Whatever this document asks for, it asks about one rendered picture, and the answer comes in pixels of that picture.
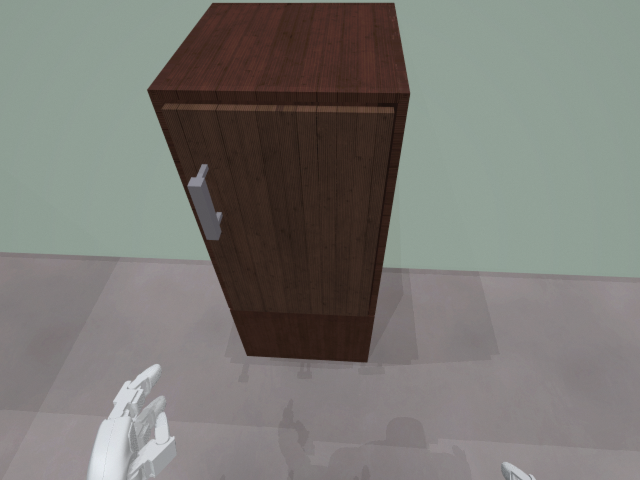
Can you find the cupboard door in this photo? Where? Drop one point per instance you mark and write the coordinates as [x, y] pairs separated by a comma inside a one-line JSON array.
[[300, 189]]

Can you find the handle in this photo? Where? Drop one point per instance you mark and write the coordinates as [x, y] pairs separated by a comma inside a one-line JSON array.
[[209, 219]]

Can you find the left robot hand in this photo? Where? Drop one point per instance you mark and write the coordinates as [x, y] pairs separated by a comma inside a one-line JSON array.
[[123, 437]]

